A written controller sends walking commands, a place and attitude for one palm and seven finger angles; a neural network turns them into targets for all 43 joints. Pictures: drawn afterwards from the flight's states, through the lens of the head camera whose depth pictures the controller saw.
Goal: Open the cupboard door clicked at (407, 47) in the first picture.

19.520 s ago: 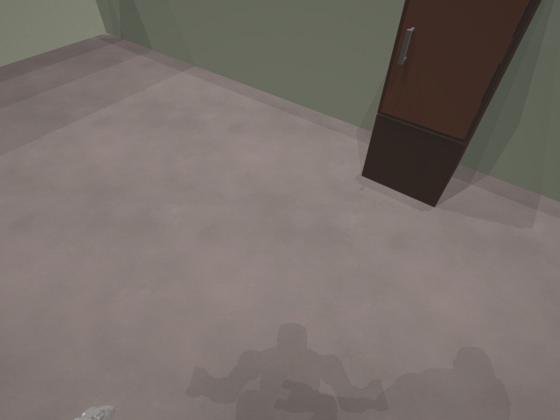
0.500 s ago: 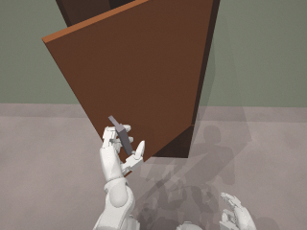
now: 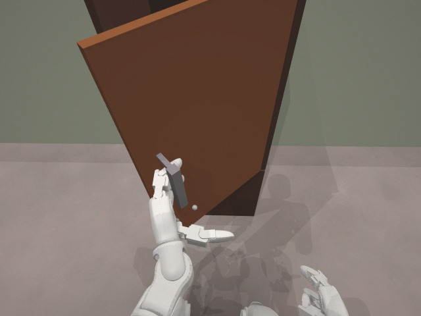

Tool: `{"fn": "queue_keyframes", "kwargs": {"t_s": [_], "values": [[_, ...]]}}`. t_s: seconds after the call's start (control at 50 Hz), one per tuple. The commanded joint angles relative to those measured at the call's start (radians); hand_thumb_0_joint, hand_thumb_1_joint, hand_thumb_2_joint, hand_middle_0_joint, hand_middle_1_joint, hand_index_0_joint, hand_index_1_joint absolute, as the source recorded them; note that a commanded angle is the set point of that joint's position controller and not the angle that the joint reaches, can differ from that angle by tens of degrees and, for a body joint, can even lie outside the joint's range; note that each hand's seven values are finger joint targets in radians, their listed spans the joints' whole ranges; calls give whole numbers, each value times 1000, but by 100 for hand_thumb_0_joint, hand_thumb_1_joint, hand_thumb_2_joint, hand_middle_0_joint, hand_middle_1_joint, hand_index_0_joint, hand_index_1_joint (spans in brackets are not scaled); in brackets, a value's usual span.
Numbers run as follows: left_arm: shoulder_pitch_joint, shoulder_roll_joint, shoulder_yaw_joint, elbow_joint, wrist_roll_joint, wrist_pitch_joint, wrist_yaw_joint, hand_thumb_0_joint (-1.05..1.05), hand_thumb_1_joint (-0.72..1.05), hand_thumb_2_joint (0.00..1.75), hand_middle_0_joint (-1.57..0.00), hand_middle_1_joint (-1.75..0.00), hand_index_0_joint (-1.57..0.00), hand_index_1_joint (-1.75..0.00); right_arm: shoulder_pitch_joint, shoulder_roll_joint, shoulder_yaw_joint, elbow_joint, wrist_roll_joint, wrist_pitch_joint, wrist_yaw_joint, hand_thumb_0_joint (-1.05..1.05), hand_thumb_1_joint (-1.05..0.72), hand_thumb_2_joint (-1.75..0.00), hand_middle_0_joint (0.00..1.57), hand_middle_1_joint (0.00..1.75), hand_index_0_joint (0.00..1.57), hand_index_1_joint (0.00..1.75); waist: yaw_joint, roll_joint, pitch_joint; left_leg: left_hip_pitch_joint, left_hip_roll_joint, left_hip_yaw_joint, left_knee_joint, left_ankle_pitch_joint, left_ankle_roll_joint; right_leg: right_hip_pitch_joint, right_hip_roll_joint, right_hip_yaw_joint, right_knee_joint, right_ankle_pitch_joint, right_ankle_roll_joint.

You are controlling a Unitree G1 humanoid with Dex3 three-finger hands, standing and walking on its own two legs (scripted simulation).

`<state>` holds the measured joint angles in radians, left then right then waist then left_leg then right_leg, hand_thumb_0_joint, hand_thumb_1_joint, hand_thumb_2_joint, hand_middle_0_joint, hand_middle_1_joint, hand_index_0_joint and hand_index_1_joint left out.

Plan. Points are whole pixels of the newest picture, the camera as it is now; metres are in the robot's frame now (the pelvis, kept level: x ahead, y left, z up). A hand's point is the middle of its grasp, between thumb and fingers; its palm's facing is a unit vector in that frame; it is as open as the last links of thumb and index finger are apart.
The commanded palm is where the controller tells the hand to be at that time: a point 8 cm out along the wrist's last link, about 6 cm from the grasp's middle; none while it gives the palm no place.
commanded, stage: open thumb and fingers to let go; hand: left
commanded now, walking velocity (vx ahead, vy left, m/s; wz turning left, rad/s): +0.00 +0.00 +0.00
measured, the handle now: (172, 181) +0.36 +0.09 +0.05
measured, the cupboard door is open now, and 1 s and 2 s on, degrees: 42 46 46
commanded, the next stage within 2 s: slide the hand sideways off the handle in 0.02 s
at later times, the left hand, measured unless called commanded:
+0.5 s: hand (192, 226) +0.27 +0.04 +0.05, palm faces -0.10 -0.99 +0.05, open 16.3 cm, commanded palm +0.25 +0.10 +0.04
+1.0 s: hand (165, 249) +0.23 +0.09 +0.04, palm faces -0.06 -1.00 +0.01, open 16.1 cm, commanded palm +0.21 +0.15 +0.04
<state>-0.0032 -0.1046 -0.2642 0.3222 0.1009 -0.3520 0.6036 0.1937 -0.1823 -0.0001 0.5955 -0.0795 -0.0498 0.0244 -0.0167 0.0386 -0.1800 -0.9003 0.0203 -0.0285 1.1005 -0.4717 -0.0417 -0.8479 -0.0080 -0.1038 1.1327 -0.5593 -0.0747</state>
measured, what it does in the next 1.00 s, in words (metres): stands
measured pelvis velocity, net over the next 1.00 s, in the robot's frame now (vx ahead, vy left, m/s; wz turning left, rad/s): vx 0.01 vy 0.02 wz -0.02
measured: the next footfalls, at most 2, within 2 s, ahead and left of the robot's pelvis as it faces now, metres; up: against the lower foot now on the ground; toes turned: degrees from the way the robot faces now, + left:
none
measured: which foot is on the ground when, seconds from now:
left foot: down 0.00-1.00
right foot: down 0.00-1.00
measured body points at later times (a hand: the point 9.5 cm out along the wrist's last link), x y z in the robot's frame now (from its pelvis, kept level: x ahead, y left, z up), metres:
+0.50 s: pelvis -0.01 +0.03 -0.01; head +0.05 +0.01 +0.44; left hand +0.27 +0.10 +0.05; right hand +0.15 -0.20 -0.11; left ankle +0.04 +0.15 -0.65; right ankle +0.00 -0.07 -0.65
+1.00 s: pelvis +0.01 +0.02 -0.01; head +0.07 +0.01 +0.43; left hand +0.23 +0.14 +0.04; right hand +0.20 -0.19 -0.09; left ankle +0.04 +0.15 -0.65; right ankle +0.00 -0.07 -0.65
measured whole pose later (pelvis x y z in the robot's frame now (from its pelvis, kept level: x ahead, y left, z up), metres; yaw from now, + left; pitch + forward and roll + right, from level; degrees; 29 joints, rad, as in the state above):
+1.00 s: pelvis +0.01 +0.02 -0.01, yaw -1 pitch +16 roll +0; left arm 0.41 0.05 -0.25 -0.07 0.00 -0.42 0.10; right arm 0.22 -0.20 0.02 0.40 -0.02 0.01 0.02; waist 0.01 0.03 -0.17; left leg -0.93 0.02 0.00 1.18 -0.53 -0.01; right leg -0.87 -0.01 -0.07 1.19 -0.60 -0.04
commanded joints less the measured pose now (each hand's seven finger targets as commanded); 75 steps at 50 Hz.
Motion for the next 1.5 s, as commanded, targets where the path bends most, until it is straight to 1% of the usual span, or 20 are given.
{"fn": "queue_keyframes", "kwargs": {"t_s": [0.0, 0.1, 0.12, 0.14, 0.16, 0.2, 0.24, 0.28, 0.32, 0.42, 0.5, 0.58, 0.72, 0.88, 1.18, 1.24, 1.36, 1.42, 1.46, 1.48], "values": [[-222, -155, 13, -200, 16, -43, 26, 0, -50, 30, -15, -30, -15, -30, -82, -79, -30, -146, 5, -54, -2, 0, -90, -90, 20, 30, 20, 30, -8, -98, -238, 166, -43, 11, -88, 158, 51, 118, -7, 81, -235, 271, 51], [-240, -170, 14, -190, 10, -27, 35, 0, -50, 30, -15, -30, -15, -30, -97, -78, -28, -146, 6, -55, 3, 0, -90, -90, 20, 30, 20, 30, -5, -107, -237, 170, -43, 8, -92, 151, 51, 106, 2, 68, -228, 237, 47], [-236, -46, -226, -241, 127, -77, -185, 0, -50, 30, -15, -30, -15, -30, -5, -128, -33, -139, 14, -40, 9, 0, -90, -90, 20, 30, 20, 30, -116, -156, -169, 163, -42, 12, -68, 152, 73, 63, -9, 97, -216, 326, 54], [-262, 20, -144, -290, 79, -133, -300, 0, -50, 30, -15, -30, -15, -30, -6, -116, -44, -168, 21, -36, 8, 0, -90, -90, 20, 30, 20, 30, -73, -126, -232, 141, -47, 11, -53, 165, 75, 111, -21, 114, -199, 372, 50], [-273, 69, -120, -314, 64, -169, -372, 0, -50, 30, -15, -30, -15, -30, -10, -124, -47, -178, 23, -29, 4, 0, -90, -90, 20, 30, 20, 30, -55, -98, -294, 145, -50, 9, -45, 192, 77, 152, -23, 124, -169, 416, 43], [-249, 60, -128, -332, 8, -196, -485, 0, -50, 30, -15, -30, -15, -30, -13, -115, -44, -201, 39, -30, -1, 0, -90, -90, 20, 30, 20, 30, -58, -78, -303, 164, -46, 11, -40, 178, 77, 139, -24, 131, -172, 406, 48], [-214, 5, -126, -331, -80, -187, -532, 0, -50, 30, -15, -30, -15, -30, -21, -112, -38, -230, 59, -37, -5, 0, -90, -90, 20, 30, 20, 30, -53, -74, -248, 180, -45, 10, -57, 121, 75, 102, -12, 117, -205, 279, 45], [-172, -26, -95, -313, -152, -151, -522, 0, -50, 30, -15, -30, -15, -30, -32, -116, -33, -247, 73, -39, -8, 0, -90, -90, 20, 30, 20, 30, -37, -89, -211, 181, -43, 3, -83, 80, 70, 81, -2, 96, -222, 179, 43], [-116, -9, -47, -315, -168, -122, -487, 0, -50, 30, -15, -30, -15, -30, -33, -125, -34, -261, 73, -29, -8, 0, -90, -90, 20, 30, 20, 30, -20, -129, -207, 177, -42, 2, -96, 80, 67, 90, 1, 87, -225, 156, 45], [-36, 33, -29, -368, -58, -122, -391, 0, -50, 30, -15, -30, -15, -30, -16, -125, -42, -281, 57, -9, 9, 0, -90, -90, 20, 30, 20, 30, -2, -118, -237, 168, -39, 3, -80, 148, 66, 69, 1, 68, -151, 242, 39], [26, 71, -13, -380, -18, -122, -372, 0, -50, 30, -15, -30, -15, -30, -14, -124, -41, -296, 54, 11, 16, 0, -90, -90, 20, 30, 20, 30, 4, -118, -211, 148, -37, 6, -80, 129, 64, 63, 4, 72, -149, 227, 35], [114, 66, -29, -454, -35, -115, -396, 0, -50, 30, -15, -30, -15, -30, -19, -118, -37, -323, 61, 20, 13, 0, -90, -90, 20, 30, 20, 30, 16, -67, -222, 176, -36, 13, -94, 144, 60, 81, 8, 69, -152, 248, 32], [186, 105, 4, -530, -82, -115, -434, 0, -50, 30, -15, -30, -15, -30, -14, -119, -30, -330, 64, 15, -9, 0, -90, -90, 20, 30, 20, 30, -3, -112, -181, 150, -36, 4, -85, 124, 62, 87, 13, 70, -161, 242, 41], [355, 145, 49, -597, -98, -134, -480, 0, -50, 30, -15, -30, -15, -30, -11, -114, -33, -346, 64, 7, -11, 0, -90, -90, 20, 30, 20, 30, 18, -64, -211, 153, -36, 6, -64, 202, 58, 103, 16, 69, -123, 334, 39], [523, 246, 146, -701, -181, -181, -620, 0, -50, 30, -15, -30, -15, -30, -5, -118, -43, -353, 73, -17, -36, 0, -90, -90, 20, 30, 20, 30, 3, -92, -200, 60, -43, 9, 4, 184, 62, 132, 2, 121, -123, 407, 65], [566, 271, 185, -683, -205, -183, -663, 0, -50, 30, -15, -30, -15, -30, -3, -119, -47, -344, 78, -20, -45, 0, -90, -90, 20, 30, 20, 30, 1, -102, -182, 37, -42, 9, 14, 160, 60, 124, -1, 131, -131, 382, 70], [489, 265, 164, -713, -233, -182, -691, 0, -50, 30, -15, -30, -15, -30, -11, -131, -45, -347, 82, -41, -58, 0, -90, -90, 20, 30, 20, 30, -16, -72, -159, 16, -38, -1, 38, 108, 67, 50, 5, 130, -134, 234, 62], [458, 286, 173, -773, -226, -180, -670, 0, -50, 30, -15, -30, -15, -30, -3, -131, -46, -358, 80, -48, -59, 0, -90, -90, 20, 30, 20, 30, -3, -45, -203, 42, -37, 0, 28, 106, 69, 46, 8, 125, -128, 191, 55], [521, 363, 257, -819, -227, -153, -650, 0, -50, 30, -15, -30, -15, -30, 2, -128, -51, -371, 83, -37, -64, 0, -90, -90, 20, 30, 20, 30, 35, -33, -257, 80, -37, 6, -7, 137, 68, 119, 13, 126, -145, 219, 51], [542, 356, 258, -832, -231, -134, -645, 0, -50, 30, -15, -30, -15, -30, 3, -122, -47, -379, 88, -30, -67, 0, -90, -90, 20, 30, 20, 30, 35, -29, -259, 104, -38, 12, -25, 151, 69, 147, 11, 130, -163, 250, 56]]}}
